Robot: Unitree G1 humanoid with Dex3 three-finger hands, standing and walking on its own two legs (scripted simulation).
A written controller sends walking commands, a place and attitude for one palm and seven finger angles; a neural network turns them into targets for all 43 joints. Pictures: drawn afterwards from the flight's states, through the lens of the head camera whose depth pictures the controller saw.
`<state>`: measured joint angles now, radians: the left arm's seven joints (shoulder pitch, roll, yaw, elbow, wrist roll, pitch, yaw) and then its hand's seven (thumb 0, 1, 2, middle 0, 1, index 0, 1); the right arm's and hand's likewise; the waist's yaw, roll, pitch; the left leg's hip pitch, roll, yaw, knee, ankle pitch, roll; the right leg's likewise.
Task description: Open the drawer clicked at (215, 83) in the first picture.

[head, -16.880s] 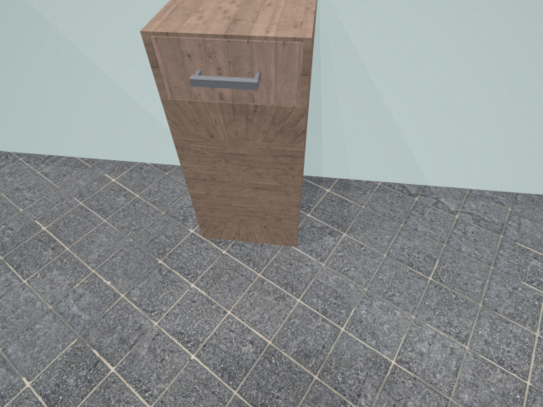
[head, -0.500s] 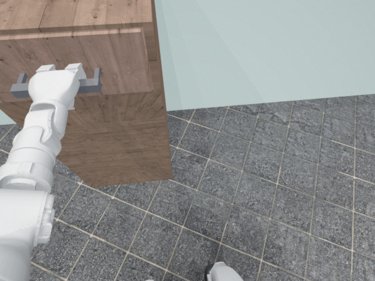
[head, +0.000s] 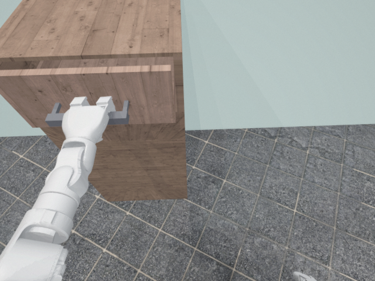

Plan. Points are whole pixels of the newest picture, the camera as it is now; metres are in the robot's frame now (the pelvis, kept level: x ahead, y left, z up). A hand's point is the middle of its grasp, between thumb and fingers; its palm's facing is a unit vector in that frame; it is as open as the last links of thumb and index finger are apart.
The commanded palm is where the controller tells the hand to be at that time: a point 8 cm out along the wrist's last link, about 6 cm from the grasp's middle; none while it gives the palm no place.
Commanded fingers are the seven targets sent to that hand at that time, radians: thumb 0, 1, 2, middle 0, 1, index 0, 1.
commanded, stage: pull the drawer open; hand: left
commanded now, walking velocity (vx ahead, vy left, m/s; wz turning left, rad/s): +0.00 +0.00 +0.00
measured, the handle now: (90, 112) +0.48 +0.23 +0.06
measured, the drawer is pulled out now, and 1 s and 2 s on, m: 0.04 0.04 0.08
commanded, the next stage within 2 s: none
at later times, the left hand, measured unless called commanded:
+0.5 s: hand (95, 132) +0.44 +0.22 +0.04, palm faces -0.06 +0.01 -1.00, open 5.5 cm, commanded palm +0.42 +0.22 +0.09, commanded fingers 0.00 0.90 0.90 -0.40 -1.35 -0.40 -1.35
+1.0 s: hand (95, 132) +0.44 +0.22 +0.04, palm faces -0.06 +0.01 -1.00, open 5.5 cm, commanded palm +0.40 +0.21 +0.09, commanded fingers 0.00 0.90 0.90 -0.40 -1.35 -0.40 -1.35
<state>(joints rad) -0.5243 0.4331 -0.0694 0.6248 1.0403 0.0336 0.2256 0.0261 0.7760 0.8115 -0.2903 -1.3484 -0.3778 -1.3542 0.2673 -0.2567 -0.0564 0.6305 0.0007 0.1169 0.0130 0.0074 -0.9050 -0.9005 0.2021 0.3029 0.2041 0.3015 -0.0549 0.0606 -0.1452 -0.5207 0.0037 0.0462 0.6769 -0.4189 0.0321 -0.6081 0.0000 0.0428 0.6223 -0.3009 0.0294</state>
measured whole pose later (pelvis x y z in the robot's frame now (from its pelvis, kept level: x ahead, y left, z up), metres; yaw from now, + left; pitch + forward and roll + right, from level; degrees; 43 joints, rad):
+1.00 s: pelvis -0.06 -0.01 -0.01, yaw +1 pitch +19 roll -1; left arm -0.91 0.54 -0.04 1.10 1.09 -0.07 0.25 0.02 0.76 0.82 -0.38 -1.35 -0.39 -1.35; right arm 0.38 -0.26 -0.05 0.72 -0.01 0.05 -0.03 0.01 -0.90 -0.90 0.20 0.30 0.20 0.30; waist -0.13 0.05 -0.12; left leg -0.71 0.00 0.03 0.78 -0.40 0.02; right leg -0.79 0.00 0.03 0.72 -0.25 0.02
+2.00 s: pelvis -0.03 -0.02 +0.00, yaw +0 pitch +15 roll +0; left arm -0.48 0.47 -0.02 0.66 1.03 -0.04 0.24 0.04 0.77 0.80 -0.30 -1.35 -0.37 -1.35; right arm 0.34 -0.27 -0.08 0.68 0.01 0.11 -0.02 0.01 -0.91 -0.90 0.20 0.30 0.20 0.30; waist -0.05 0.07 -0.12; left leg -0.51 0.02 0.04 0.66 -0.40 0.01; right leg -0.62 0.02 0.04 0.64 -0.28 0.01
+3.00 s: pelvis -0.03 -0.02 +0.00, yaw +0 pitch +10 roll +0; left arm -0.13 0.42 -0.04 0.29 1.01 0.02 0.27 0.04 0.77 0.80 -0.28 -1.35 -0.41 -1.35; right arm 0.25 -0.27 -0.07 0.65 0.01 0.08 -0.03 0.01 -0.91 -0.90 0.20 0.30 0.20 0.30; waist -0.02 0.06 -0.09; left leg -0.41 0.01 0.05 0.63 -0.39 0.01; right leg -0.52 0.01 0.05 0.63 -0.28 0.01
